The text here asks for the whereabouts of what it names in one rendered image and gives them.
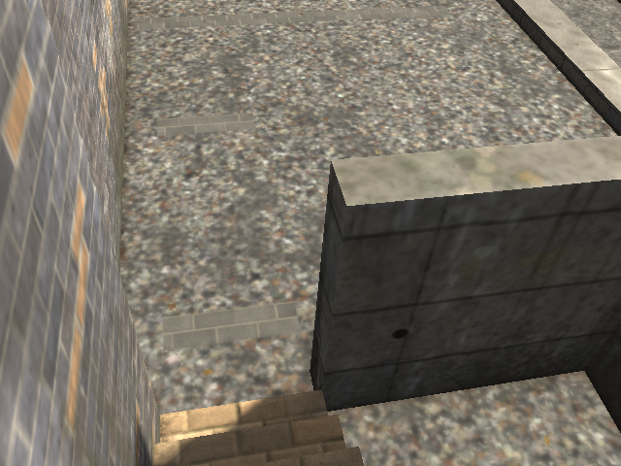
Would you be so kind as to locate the stairs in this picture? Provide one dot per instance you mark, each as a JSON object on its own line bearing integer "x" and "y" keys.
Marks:
{"x": 288, "y": 430}

